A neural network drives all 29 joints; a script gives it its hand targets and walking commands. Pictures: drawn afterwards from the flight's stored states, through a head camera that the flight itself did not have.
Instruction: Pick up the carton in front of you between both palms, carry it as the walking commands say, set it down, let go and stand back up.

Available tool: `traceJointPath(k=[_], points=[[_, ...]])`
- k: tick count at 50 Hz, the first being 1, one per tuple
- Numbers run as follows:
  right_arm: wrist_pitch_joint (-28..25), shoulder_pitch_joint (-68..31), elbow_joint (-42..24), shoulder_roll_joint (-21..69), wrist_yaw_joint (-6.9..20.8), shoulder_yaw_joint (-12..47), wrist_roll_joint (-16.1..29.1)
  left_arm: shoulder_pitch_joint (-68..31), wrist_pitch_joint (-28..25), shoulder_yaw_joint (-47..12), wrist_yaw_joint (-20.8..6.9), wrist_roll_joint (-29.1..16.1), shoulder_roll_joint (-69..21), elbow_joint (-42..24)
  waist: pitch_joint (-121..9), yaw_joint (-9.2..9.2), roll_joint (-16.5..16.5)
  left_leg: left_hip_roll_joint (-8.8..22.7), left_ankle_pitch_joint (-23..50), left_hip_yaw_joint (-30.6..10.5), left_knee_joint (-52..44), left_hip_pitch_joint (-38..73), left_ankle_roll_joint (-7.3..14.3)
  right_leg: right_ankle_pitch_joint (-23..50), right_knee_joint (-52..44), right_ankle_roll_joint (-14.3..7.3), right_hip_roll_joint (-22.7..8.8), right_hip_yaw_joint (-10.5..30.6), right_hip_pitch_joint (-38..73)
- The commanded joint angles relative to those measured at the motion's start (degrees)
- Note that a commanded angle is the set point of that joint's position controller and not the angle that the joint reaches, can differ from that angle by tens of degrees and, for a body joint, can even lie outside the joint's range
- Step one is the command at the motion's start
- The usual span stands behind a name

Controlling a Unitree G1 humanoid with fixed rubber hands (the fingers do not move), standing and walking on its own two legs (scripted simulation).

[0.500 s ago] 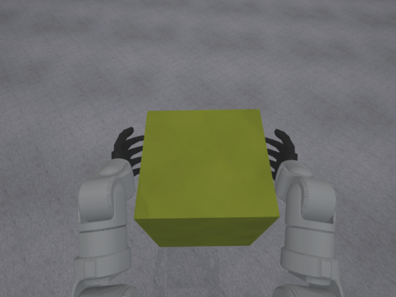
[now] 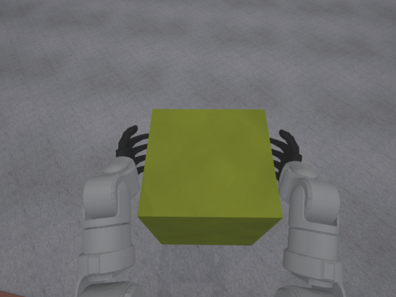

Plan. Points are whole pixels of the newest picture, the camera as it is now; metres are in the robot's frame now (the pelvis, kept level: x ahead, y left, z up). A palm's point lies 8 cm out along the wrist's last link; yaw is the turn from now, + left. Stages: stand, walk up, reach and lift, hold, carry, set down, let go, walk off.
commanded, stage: carry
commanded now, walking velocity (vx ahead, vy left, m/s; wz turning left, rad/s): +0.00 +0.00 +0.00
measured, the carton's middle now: (207, 184) +0.34 +0.00 +0.02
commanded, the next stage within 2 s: none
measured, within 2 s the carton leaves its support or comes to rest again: neither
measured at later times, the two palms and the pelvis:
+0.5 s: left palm (121, 186) +0.28 +0.15 +0.11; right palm (303, 194) +0.28 -0.15 +0.11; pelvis -0.04 +0.00 +0.00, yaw +0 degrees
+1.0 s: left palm (115, 201) +0.26 +0.15 +0.11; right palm (304, 209) +0.26 -0.15 +0.11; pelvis -0.07 +0.00 +0.00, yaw +0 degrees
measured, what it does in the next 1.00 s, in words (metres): shifts its weight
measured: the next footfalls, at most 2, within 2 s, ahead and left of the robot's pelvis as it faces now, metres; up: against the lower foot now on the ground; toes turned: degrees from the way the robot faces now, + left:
none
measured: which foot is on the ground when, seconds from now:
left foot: down 0.00-1.00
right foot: down 0.00-1.00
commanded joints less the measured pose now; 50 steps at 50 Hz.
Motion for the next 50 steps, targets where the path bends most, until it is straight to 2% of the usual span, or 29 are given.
traceJointPath(k=[1,6,13,32,39,50], points=[[-0.9,-34.0,-5.2,43.4,1.5,36.8,11.5,-33.5,-0.5,-37.9,-2.3,-12.3,-44.4,-5.0,-29.3,0.05,-0.1,5.7,33.6,-3.4,1.5,11.1,2.3,40.2,0.3,0.1,-8.3,6.5,13.9],[-0.8,-34.4,-5.1,43.7,1.7,37.2,11.8,-33.4,-0.5,-37.6,-2.4,-11.7,-44.3,-4.6,-28.7,0.35,-0.8,5.1,28.0,-2.8,0.8,9.7,2.2,38.5,0.0,-0.5,-8.8,6.9,14.3],[-0.6,-35.8,-4.9,43.9,1.5,37.3,12.3,-34.2,-0.3,-37.1,-2.3,-11.4,-44.2,-4.3,-28.1,0.26,-0.8,5.7,25.2,-3.2,-0.5,10.3,2.4,33.4,-1.9,-0.8,-9.3,7.5,13.6],[0.7,-37.7,3.5,43.0,0.3,31.7,9.4,-36.4,1.2,-31.5,-0.7,-7.7,-43.4,4.1,-21.0,-0.85,0.7,6.1,10.8,-4.6,-5.3,7.8,2.2,9.2,-8.8,-1.2,-8.3,7.2,5.6],[0.5,-39.3,4.6,44.2,0.1,31.3,9.8,-37.6,1.0,-30.7,-0.3,-7.5,-44.1,5.2,-21.4,-0.94,0.7,6.0,11.0,-4.8,-5.4,7.1,2.3,9.2,-8.6,-1.3,-8.3,7.2,5.3],[0.3,-40.0,2.8,45.5,0.4,32.8,10.7,-38.3,0.8,-32.1,-0.7,-8.8,-45.1,3.2,-24.0,-0.74,0.2,5.9,13.2,-4.6,-4.4,7.8,2.4,11.9,-7.4,-1.5,-8.6,7.3,6.3]])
